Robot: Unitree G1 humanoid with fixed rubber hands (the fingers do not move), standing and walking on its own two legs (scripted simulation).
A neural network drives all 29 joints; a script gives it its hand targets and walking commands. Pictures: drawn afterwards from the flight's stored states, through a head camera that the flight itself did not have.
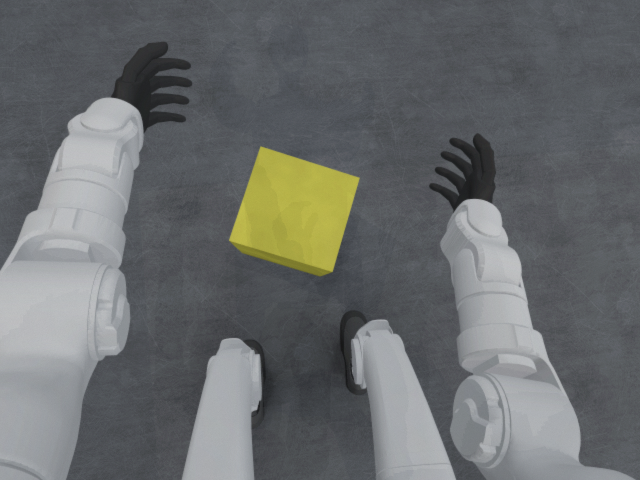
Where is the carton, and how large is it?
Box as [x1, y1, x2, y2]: [229, 146, 359, 275]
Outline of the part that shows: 260,146 229,240 243,253 316,275 322,275 332,271 359,178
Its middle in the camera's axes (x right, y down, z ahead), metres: -0.06 -0.05 +0.89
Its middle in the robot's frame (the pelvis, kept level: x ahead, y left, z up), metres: +0.48 -0.02 -0.52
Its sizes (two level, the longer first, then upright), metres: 0.210 0.200 0.250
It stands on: the floor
